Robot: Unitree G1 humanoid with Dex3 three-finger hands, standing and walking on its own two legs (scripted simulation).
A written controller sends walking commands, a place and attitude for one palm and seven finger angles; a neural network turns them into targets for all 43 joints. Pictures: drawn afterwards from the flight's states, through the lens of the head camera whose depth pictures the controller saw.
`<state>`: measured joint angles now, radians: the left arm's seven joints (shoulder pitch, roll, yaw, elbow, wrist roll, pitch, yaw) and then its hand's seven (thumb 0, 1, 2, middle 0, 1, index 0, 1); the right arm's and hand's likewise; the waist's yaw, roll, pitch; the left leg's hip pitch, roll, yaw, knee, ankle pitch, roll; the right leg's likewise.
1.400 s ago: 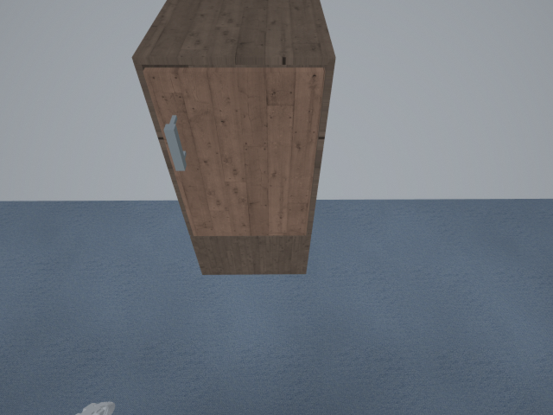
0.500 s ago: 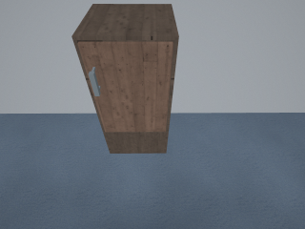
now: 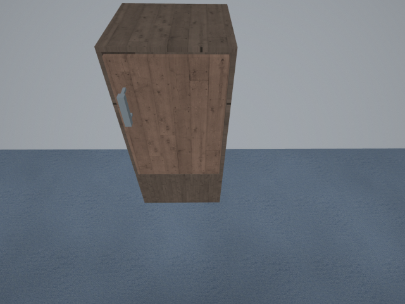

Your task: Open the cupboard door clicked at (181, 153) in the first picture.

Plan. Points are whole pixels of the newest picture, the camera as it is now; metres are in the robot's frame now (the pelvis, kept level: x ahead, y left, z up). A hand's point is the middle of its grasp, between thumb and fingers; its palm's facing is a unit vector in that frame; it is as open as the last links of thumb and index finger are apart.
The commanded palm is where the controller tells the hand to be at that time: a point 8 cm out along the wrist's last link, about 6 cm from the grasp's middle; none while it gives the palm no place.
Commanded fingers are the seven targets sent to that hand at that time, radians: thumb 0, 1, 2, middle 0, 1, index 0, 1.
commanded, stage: look at it before walking up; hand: left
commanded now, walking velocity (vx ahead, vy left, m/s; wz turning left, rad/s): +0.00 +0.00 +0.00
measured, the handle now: (126, 107) +0.72 +0.31 -0.05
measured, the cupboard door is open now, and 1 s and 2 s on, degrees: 0 0 0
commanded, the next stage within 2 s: take the last steps up to it in 0.04 s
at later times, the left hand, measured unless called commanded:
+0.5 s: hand out of the picture +0.03 +0.22 -0.20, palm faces +0.07 -0.98 -0.18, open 7.4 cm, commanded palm none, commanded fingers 0.00 0.90 0.90 -0.20 -0.30 -0.20 -0.30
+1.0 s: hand (122, 261) +0.25 +0.22 -0.18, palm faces +0.11 -0.97 -0.23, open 7.3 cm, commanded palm none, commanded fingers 0.00 0.90 0.90 -0.20 -0.30 -0.20 -0.30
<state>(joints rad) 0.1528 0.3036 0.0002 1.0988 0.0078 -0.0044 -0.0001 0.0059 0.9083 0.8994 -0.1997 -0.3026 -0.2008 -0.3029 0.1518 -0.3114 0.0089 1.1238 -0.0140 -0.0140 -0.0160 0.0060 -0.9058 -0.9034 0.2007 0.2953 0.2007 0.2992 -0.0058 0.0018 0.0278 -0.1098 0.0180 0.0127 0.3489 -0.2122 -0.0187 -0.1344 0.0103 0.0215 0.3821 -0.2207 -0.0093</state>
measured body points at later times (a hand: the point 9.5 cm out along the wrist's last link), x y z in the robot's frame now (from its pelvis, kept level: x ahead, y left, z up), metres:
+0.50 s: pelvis +0.05 +0.04 -0.02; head +0.05 +0.05 +0.43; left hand +0.02 +0.28 -0.18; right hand +0.05 -0.21 -0.16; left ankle +0.00 +0.13 -0.75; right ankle -0.01 -0.10 -0.73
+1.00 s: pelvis +0.17 +0.04 -0.02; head +0.21 +0.03 +0.43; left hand +0.25 +0.27 -0.16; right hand +0.16 -0.19 -0.18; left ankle +0.08 +0.15 -0.67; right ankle +0.25 -0.06 -0.75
